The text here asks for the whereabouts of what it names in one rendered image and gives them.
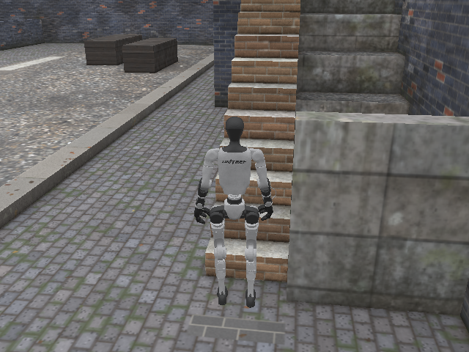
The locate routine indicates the robot right forearm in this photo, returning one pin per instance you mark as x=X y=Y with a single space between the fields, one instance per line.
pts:
x=266 y=195

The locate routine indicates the robot left forearm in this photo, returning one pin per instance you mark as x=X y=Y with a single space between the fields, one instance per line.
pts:
x=201 y=196

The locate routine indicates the robot right upper arm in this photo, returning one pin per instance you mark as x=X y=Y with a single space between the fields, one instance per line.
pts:
x=258 y=156

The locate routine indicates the left robot thigh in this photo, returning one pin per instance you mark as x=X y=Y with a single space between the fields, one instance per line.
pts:
x=217 y=221

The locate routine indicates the left robot hand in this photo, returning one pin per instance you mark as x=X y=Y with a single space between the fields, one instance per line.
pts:
x=200 y=212

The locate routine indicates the right robot shin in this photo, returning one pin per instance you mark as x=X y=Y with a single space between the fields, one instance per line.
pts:
x=251 y=274

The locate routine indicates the robot left upper arm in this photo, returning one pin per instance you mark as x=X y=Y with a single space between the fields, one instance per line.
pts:
x=207 y=170

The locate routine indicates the right robot hand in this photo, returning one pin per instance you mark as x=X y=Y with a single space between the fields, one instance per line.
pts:
x=269 y=210

